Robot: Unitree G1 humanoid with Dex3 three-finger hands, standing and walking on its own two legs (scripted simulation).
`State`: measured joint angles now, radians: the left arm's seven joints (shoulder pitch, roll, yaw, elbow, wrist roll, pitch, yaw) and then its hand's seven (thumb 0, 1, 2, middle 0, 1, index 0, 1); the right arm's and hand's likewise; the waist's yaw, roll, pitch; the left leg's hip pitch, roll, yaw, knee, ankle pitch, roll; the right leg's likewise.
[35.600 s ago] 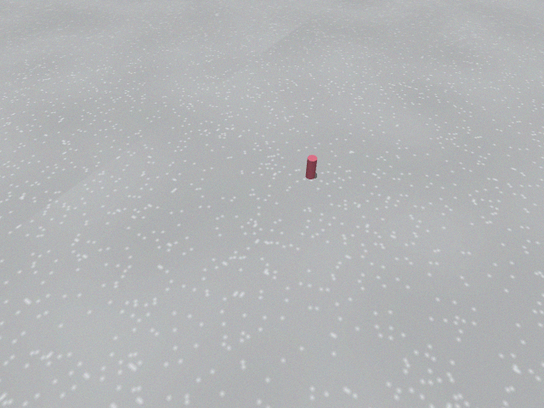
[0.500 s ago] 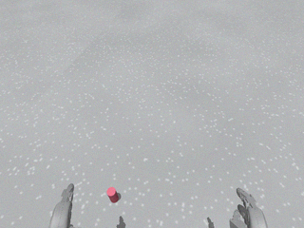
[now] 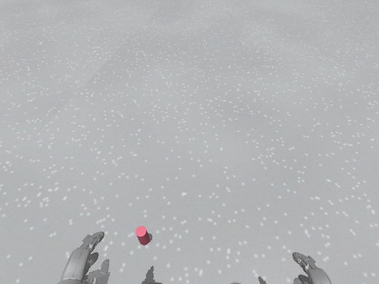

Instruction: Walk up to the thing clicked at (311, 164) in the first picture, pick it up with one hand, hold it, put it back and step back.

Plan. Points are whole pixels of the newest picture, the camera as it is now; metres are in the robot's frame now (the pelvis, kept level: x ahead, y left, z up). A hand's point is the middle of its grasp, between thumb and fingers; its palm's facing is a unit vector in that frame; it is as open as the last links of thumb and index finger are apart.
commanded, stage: stand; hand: left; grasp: from above
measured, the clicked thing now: (142, 235) +0.43 +0.24 -0.67
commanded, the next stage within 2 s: step back in 2.00 s
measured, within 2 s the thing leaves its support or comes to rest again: neither
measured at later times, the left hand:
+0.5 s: hand out of the picture +0.05 +0.25 -0.11, palm faces +0.01 -0.94 -0.35, open 7.4 cm
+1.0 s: hand out of the picture +0.04 +0.24 -0.11, palm faces +0.00 -0.93 -0.35, open 7.4 cm
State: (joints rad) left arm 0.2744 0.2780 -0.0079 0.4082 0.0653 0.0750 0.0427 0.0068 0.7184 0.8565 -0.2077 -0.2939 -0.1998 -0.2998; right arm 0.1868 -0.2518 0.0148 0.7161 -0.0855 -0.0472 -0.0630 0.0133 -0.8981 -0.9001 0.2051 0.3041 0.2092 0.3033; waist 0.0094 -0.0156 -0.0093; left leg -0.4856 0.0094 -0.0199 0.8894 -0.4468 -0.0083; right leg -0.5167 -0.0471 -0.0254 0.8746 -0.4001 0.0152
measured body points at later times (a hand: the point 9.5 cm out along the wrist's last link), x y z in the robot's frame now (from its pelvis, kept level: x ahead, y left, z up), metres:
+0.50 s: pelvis +0.00 +0.01 +0.04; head -0.01 +0.00 +0.49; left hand +0.05 +0.30 -0.09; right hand +0.08 -0.27 -0.10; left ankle +0.01 +0.13 -0.70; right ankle +0.03 -0.13 -0.70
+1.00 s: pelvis -0.01 -0.01 +0.05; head +0.00 -0.02 +0.50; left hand +0.04 +0.29 -0.08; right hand +0.05 -0.30 -0.10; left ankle +0.01 +0.13 -0.70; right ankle +0.03 -0.13 -0.70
